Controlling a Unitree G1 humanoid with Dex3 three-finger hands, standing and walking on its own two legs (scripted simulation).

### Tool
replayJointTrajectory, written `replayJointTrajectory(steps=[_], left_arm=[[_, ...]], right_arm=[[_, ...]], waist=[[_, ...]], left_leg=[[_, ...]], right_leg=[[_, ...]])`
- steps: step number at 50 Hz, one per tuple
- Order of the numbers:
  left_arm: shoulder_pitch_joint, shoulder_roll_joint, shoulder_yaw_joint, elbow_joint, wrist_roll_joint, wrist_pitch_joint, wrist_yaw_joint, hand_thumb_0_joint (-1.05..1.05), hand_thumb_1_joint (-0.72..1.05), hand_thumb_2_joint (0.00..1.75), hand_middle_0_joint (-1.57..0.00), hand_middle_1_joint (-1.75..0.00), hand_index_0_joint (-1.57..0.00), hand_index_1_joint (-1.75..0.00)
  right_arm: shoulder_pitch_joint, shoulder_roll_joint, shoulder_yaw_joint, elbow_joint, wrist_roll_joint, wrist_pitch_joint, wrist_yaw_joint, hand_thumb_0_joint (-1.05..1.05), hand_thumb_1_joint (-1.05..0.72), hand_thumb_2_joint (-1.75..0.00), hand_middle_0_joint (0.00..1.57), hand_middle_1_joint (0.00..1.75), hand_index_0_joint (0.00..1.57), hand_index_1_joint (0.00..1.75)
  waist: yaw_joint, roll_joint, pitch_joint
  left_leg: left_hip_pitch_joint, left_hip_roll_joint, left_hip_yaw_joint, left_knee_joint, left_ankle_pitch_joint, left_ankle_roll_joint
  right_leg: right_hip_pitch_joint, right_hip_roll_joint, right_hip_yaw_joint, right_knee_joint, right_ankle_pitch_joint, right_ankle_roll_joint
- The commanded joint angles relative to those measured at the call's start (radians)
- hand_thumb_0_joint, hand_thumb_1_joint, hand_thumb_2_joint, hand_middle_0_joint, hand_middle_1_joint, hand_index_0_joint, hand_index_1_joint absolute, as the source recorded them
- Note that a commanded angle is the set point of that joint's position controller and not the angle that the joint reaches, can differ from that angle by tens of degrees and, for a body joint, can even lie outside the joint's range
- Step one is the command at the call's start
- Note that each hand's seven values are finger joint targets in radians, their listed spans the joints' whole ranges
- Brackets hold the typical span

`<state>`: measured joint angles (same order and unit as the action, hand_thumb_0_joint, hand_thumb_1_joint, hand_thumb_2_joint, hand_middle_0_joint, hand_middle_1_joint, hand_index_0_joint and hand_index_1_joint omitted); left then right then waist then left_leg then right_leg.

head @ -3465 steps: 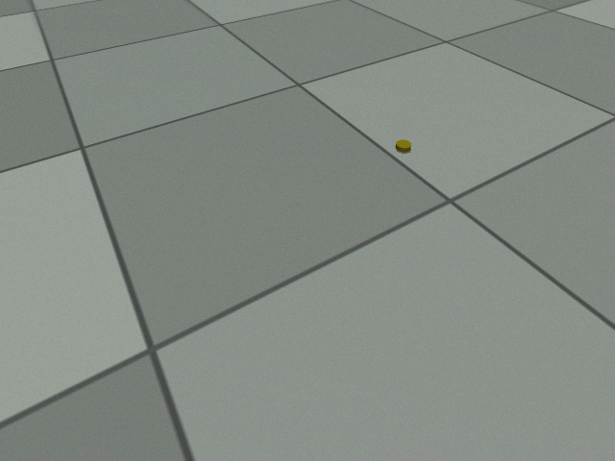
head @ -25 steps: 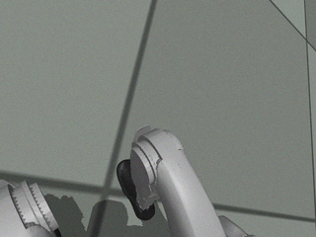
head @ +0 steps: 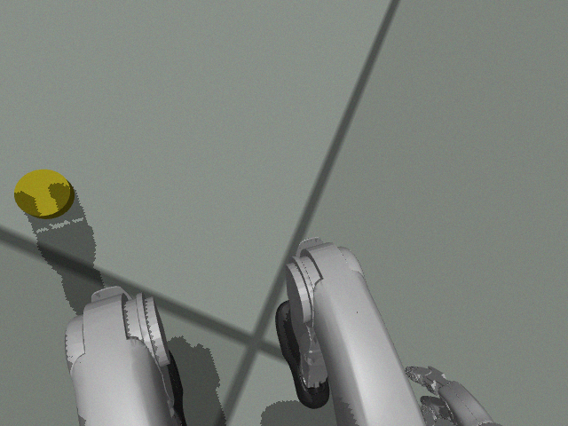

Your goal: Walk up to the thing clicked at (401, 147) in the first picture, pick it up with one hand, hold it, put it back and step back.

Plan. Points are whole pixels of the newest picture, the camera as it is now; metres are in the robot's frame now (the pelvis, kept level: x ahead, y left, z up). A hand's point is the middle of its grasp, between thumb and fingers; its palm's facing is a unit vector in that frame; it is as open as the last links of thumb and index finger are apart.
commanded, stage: withdraw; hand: left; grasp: from above
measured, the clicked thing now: (45, 194) +0.51 +0.30 -0.33
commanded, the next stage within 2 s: home in 0.28 s
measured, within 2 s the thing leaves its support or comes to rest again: neither
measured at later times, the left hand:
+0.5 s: hand out of the picture +0.52 +0.33 -0.17, palm faces -0.34 -0.05 -0.94, open 13.4 cm
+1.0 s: hand out of the picture +0.34 +0.29 +0.03, palm faces -0.21 -0.69 -0.69, open 7.7 cm
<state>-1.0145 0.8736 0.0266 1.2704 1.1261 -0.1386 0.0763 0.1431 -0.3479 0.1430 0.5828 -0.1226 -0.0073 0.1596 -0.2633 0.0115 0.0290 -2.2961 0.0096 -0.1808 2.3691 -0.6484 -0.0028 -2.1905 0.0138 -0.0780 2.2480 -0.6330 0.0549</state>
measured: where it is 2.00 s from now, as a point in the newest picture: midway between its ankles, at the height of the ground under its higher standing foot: (241, 398)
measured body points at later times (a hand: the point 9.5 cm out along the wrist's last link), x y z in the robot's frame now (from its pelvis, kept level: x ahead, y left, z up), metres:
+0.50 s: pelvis +0.01 +0.00 -0.03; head +0.26 +0.09 +0.34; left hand +0.53 +0.33 -0.12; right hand +0.05 -0.26 -0.11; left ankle +0.08 +0.13 -0.31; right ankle +0.12 -0.13 -0.31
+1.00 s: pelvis +0.01 +0.00 +0.13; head +0.18 +0.06 +0.54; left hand +0.35 +0.33 +0.07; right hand +0.21 -0.25 +0.03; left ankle +0.08 +0.13 -0.31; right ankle +0.12 -0.14 -0.31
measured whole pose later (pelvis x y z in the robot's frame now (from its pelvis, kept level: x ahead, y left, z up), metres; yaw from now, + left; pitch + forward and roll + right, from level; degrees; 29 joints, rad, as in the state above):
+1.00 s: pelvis +0.01 +0.00 +0.13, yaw +5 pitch +33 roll -7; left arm -0.30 0.53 0.08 0.46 0.47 0.07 -0.02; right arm 0.10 -0.29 -0.02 0.57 0.00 0.02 0.04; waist -0.07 0.02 -0.19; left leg -1.89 0.02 -0.10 1.95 -0.64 0.00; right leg -1.82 -0.01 -0.04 1.88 -0.63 0.05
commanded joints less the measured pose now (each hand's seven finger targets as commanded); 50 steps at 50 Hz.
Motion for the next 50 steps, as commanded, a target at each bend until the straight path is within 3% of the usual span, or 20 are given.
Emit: replayJointTrajectory(steps=[1,2,8,12,15,19,22,24,26,29,30,33,35,36,38,40,42,44,45,50], left_arm=[[-0.303,0.295,0.077,-0.137,0.017,-0.094,0.029,0.0,-0.53,1.02,-0.08,-0.99,-0.07,-1.0],[-0.302,0.315,0.093,-0.136,0.032,-0.116,0.048,0.0,-0.53,1.02,-0.08,-1.0,-0.07,-1.01],[-0.393,0.269,0.042,-0.072,0.106,-0.185,0.179,0.0,-0.53,1.01,-0.07,-0.99,-0.07,-1.0],[-0.462,0.313,0.071,-0.051,0.147,-0.17,0.272,0.0,-0.51,0.99,-0.08,-0.98,-0.08,-0.98],[-0.462,0.371,0.121,-0.06,0.172,-0.138,0.32,0.0,-0.48,0.96,-0.1,-0.96,-0.1,-0.96],[-0.393,0.384,0.161,-0.05,0.174,-0.074,0.338,0.0,-0.42,0.92,-0.15,-0.9,-0.15,-0.89],[-0.371,0.375,0.156,-0.071,0.145,-0.027,0.297,0.0,-0.18,0.93,-0.25,-0.66,-0.22,-0.68],[-0.307,0.375,0.174,-0.102,0.101,-0.001,0.256,0.0,-0.11,0.9,-0.24,-0.62,-0.22,-0.64],[-0.226,0.308,0.154,-0.13,0.038,0.018,0.192,0.0,-0.02,0.89,-0.23,-0.58,-0.21,-0.6],[-0.127,0.251,0.146,-0.266,-0.061,0.038,0.086,0.0,0.2,0.9,-0.23,-0.52,-0.21,-0.54],[-0.063,0.203,0.136,-0.312,-0.102,0.047,0.052,0.0,0.27,0.89,-0.22,-0.49,-0.21,-0.51],[0.043,0.155,0.155,-0.586,-0.263,0.074,-0.027,0.0,0.5,0.85,-0.2,-0.38,-0.2,-0.39],[0.167,0.107,0.176,-0.664,-0.363,0.093,-0.065,0.0,0.66,0.82,-0.19,-0.3,-0.19,-0.3],[0.196,0.067,0.156,-0.711,-0.402,0.096,-0.083,0.0,0.74,0.84,-0.19,-0.29,-0.19,-0.29],[0.238,0.051,0.171,-0.798,-0.458,0.102,-0.095,0.0,0.88,0.9,-0.2,-0.3,-0.2,-0.3],[0.273,0.024,0.181,-0.885,-0.514,0.109,-0.094,0.0,0.9,0.9,-0.2,-0.3,-0.2,-0.3],[0.362,-0.065,0.146,-0.909,-0.565,0.121,-0.09,0.0,0.9,0.9,-0.2,-0.3,-0.2,-0.3],[0.412,-0.107,0.135,-0.941,-0.612,0.135,-0.081,0.0,0.9,0.9,-0.2,-0.3,-0.2,-0.3],[0.429,-0.094,0.156,-0.979,-0.634,0.147,-0.073,0.0,0.9,0.9,-0.2,-0.3,-0.2,-0.3],[0.586,-0.215,0.109,-1.062,-0.74,0.231,-0.055,0.0,0.9,0.9,-0.2,-0.3,-0.2,-0.3]], right_arm=[[0.212,-0.244,-0.071,0.003,-0.001,0.019,-0.048,0.0,-0.9,-0.9,0.2,0.3,0.2,0.3],[0.202,-0.238,-0.064,0.003,-0.003,0.021,-0.054,0.0,-0.9,-0.9,0.2,0.3,0.2,0.3],[0.189,-0.236,-0.037,0.034,-0.027,0.031,-0.063,0.0,-0.9,-0.9,0.2,0.3,0.2,0.3],[0.204,-0.264,-0.047,0.049,-0.041,0.018,-0.062,0.0,-0.9,-0.9,0.2,0.3,0.2,0.3],[0.215,-0.265,-0.061,0.049,-0.044,0.003,-0.056,0.0,-0.9,-0.9,0.2,0.3,0.2,0.3],[0.222,-0.264,-0.074,0.039,-0.039,-0.013,-0.044,0.0,-0.9,-0.9,0.2,0.3,0.2,0.3],[0.237,-0.251,-0.086,0.032,-0.026,-0.018,-0.035,0.0,-0.88,-0.89,0.2,0.3,0.2,0.3],[0.247,-0.253,-0.105,0.027,-0.014,-0.013,-0.031,0.0,-0.89,-0.9,0.2,0.3,0.2,0.3],[0.267,-0.232,-0.112,0.025,-0.008,-0.007,-0.022,0.0,-0.89,-0.9,0.2,0.3,0.2,0.3],[0.268,-0.23,-0.148,0.009,0.018,0.013,-0.026,0.0,-0.89,-0.9,0.2,0.3,0.2,0.3],[0.279,-0.231,-0.165,0.012,0.026,0.021,-0.028,0.0,-0.89,-0.9,0.2,0.3,0.2,0.3],[0.27,-0.213,-0.196,-0.011,0.058,0.037,-0.044,0.0,-0.9,-0.9,0.2,0.3,0.2,0.3],[0.247,-0.203,-0.201,-0.02,0.075,0.042,-0.061,0.0,-0.9,-0.9,0.2,0.3,0.2,0.3],[0.233,-0.191,-0.2,-0.025,0.081,0.042,-0.069,0.0,-0.9,-0.9,0.2,0.3,0.2,0.3],[0.209,-0.17,-0.209,-0.034,0.093,0.041,-0.082,0.0,-0.9,-0.9,0.2,0.3,0.2,0.3],[0.178,-0.154,-0.22,-0.052,0.102,0.037,-0.091,0.0,-0.9,-0.9,0.2,0.3,0.2,0.3],[0.152,-0.134,-0.227,-0.066,0.112,0.029,-0.097,0.0,-0.9,-0.9,0.2,0.3,0.2,0.3],[0.122,-0.122,-0.23,-0.073,0.119,0.017,-0.107,0.0,-0.9,-0.9,0.2,0.3,0.2,0.3],[0.115,-0.126,-0.231,-0.075,0.123,0.01,-0.115,0.0,-0.9,-0.9,0.2,0.3,0.2,0.3],[0.054,-0.107,-0.23,-0.104,0.143,-0.028,-0.147,0.0,-0.9,-0.9,0.2,0.3,0.2,0.3]], waist=[[-0.046,0.183,-0.594],[-0.032,0.201,-0.61],[-0.065,0.368,-0.654],[-0.075,0.432,-0.661],[-0.051,0.471,-0.732],[-0.031,0.505,-0.794],[-0.022,0.474,-0.807],[0.012,0.46,-0.835],[0.019,0.399,-0.85],[0.057,0.358,-0.9],[0.072,0.353,-0.889],[0.114,0.328,-0.974],[0.123,0.249,-0.896],[0.112,0.225,-0.861],[0.128,0.194,-0.855],[0.149,0.211,-0.859],[0.153,0.203,-0.811],[0.159,0.201,-0.77],[0.17,0.206,-0.773],[0.169,0.193,-0.717]], left_leg=[[0.342,-0.019,0.101,-0.182,0.072,0.029],[0.364,-0.016,0.104,-0.184,0.073,0.026],[0.478,-0.006,0.1,-0.184,0.091,0.015],[0.523,-0.008,0.088,-0.186,0.113,0.003],[0.566,-0.004,0.093,-0.185,0.147,0.002],[0.592,-0.009,0.094,-0.2,0.209,0.0],[0.579,-0.011,0.105,-0.207,0.207,0.013],[0.568,-0.015,0.112,-0.234,0.195,0.017],[0.556,-0.014,0.126,-0.247,0.207,0.027],[0.574,-0.018,0.136,-0.295,0.22,0.029],[0.593,-0.018,0.133,-0.319,0.224,0.024],[0.683,-0.011,0.133,-0.391,0.245,0.024],[0.669,-0.013,0.123,-0.422,0.237,0.03],[0.653,-0.013,0.113,-0.44,0.218,0.034],[0.685,-0.008,0.103,-0.482,0.189,0.038],[0.721,-0.003,0.096,-0.534,0.138,0.036],[0.767,0.007,0.084,-0.605,0.08,0.034],[0.807,0.013,0.079,-0.668,0.033,0.034],[0.838,0.014,0.076,-0.696,0.01,0.032],[0.986,0.019,0.052,-0.847,-0.026,0.022]], right_leg=[[0.343,0.037,-0.081,-0.236,0.07,-0.094],[0.338,0.038,-0.079,-0.229,0.066,-0.096],[0.253,0.041,-0.107,-0.166,0.123,-0.091],[0.194,0.034,-0.138,-0.134,0.143,-0.098],[0.208,0.031,-0.131,-0.112,0.18,-0.096],[0.21,0.022,-0.127,-0.097,0.226,-0.098],[0.237,0.022,-0.109,-0.129,0.226,-0.097],[0.271,0.02,-0.099,-0.15,0.213,-0.096],[0.355,0.026,-0.09,-0.188,0.222,-0.088],[0.418,0.025,-0.074,-0.232,0.226,-0.09],[0.417,0.021,-0.071,-0.249,0.225,-0.094],[0.483,0.019,-0.048,-0.302,0.241,-0.094],[0.483,0.015,-0.041,-0.341,0.242,-0.091],[0.484,0.015,-0.04,-0.361,0.232,-0.091],[0.504,0.012,-0.025,-0.405,0.211,-0.088],[0.529,0.007,-0.015,-0.438,0.172,-0.087],[0.545,0.005,-0.014,-0.481,0.134,-0.083],[0.57,0.004,-0.011,-0.526,0.107,-0.08],[0.59,0.002,-0.007,-0.549,0.091,-0.08],[0.682,-0.004,-0.003,-0.665,0.069,-0.074]])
